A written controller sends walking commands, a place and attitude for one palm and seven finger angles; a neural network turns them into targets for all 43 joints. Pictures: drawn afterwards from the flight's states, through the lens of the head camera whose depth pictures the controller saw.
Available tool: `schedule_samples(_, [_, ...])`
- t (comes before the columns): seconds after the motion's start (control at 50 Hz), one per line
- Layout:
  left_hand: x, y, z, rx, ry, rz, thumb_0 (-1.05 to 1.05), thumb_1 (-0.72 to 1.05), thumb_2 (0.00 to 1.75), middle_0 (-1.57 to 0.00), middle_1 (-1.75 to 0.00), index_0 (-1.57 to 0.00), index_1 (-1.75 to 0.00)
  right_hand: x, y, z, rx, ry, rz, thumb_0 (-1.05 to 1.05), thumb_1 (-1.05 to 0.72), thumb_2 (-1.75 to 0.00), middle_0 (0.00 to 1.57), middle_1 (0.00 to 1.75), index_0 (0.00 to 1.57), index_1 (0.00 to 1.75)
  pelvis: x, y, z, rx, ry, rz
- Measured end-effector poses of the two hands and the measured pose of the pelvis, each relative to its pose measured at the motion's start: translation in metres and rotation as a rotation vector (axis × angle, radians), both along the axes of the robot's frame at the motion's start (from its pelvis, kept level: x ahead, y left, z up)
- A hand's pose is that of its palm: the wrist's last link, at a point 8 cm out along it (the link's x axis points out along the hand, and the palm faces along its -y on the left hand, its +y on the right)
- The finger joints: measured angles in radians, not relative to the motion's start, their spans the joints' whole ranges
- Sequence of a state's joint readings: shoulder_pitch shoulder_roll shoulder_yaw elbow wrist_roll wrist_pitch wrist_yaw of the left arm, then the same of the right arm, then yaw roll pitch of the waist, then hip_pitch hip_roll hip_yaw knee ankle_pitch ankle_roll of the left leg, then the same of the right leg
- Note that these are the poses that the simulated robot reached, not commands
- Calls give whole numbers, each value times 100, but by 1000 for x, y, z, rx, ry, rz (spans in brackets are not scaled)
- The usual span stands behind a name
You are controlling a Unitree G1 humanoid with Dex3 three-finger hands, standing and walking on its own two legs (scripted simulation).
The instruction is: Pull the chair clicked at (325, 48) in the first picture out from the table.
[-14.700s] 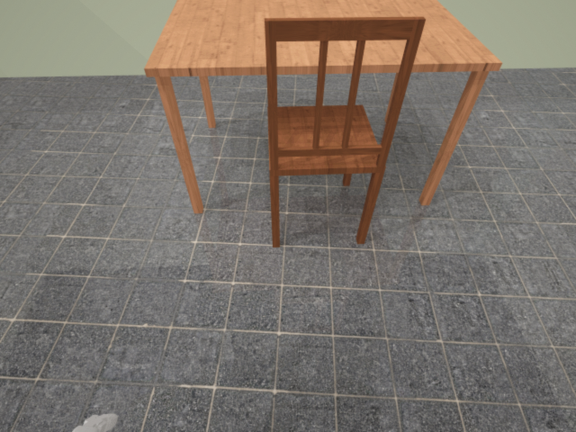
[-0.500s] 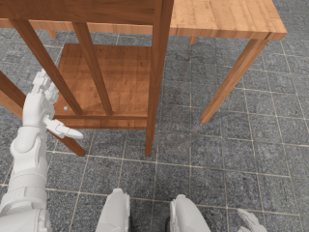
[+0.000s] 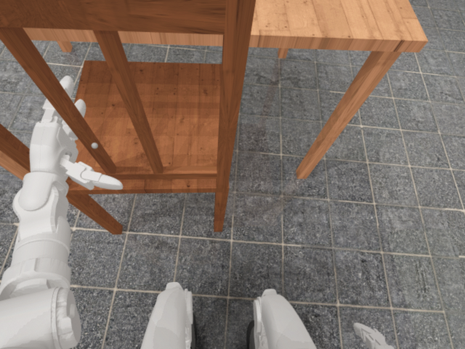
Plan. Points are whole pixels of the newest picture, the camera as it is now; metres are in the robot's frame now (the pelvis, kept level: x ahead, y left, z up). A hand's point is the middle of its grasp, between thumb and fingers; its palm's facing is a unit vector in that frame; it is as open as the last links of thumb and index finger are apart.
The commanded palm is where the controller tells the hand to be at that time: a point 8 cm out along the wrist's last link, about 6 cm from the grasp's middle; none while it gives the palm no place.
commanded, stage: push the fingers through the gap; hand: left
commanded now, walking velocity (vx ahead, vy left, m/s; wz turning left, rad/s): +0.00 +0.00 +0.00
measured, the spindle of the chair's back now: (76, 122) +0.46 +0.24 +0.06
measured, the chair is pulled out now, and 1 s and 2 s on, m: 0.00 0.00 0.04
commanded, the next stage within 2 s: hook a spindle and tug to test in 0.26 s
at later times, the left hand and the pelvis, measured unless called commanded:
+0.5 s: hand (97, 145) +0.44 +0.22 +0.03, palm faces +0.01 -1.00 -0.05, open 16.8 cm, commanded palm +0.42 +0.26 +0.03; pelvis +0.00 +0.00 +0.00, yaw +0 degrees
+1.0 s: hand (98, 144) +0.44 +0.22 +0.03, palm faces +0.02 -1.00 -0.04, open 10.1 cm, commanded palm +0.42 +0.26 +0.03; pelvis +0.00 +0.00 +0.00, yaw +0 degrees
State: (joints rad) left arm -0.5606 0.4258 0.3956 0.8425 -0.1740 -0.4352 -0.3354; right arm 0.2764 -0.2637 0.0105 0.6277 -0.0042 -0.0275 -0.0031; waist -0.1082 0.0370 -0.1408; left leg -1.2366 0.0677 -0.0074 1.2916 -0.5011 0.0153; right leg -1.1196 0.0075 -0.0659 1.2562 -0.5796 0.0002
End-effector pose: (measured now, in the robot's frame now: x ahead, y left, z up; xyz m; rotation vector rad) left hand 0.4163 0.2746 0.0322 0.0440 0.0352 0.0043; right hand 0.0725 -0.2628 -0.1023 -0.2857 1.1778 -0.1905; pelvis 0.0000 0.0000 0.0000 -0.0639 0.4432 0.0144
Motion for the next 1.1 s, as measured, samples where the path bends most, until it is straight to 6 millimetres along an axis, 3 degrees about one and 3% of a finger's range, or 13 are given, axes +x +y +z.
schedule_samples(0.4, [0, -2, -2, -4, -7, 4, -2, -50, 30, -6, -8, -6, -8, 2, -2, 1, -12, 2, 8, 1, -90, -90, 20, 30, 20, 30, -2, 0, 0, -3, -4, 4])
schedule_samples(0.5, [1, -3, 0, 6, -13, 2, -2, -50, 30, -9, -16, -8, -15, 2, -2, 0, -6, 5, 6, 1, -90, -90, 20, 30, 20, 30, -2, 0, -1, -2, -3, 4])
schedule_samples(0.8, [0, -6, 0, 5, -10, 4, -2, -43, 33, -30, -83, -30, -82, -1, -2, -2, 2, 18, -3, 1, -90, -90, 20, 30, 20, 30, 0, -3, 0, 1, -2, 4])
schedule_samples(0.96, [1, -6, -1, -1, -6, 13, -1, -11, 47, -43, -123, -42, -123, 2, -3, -1, -2, 11, 0, 1, -90, -90, 20, 30, 20, 30, 0, -3, 0, 1, -1, 5])
schedule_samples(1.1, [2, -4, -1, 1, -9, 8, -1, 26, 62, -48, -139, -47, -139, 3, -4, 0, -6, 12, 1, 1, -90, -90, 20, 30, 20, 30, 1, -2, 0, -1, 0, 4])
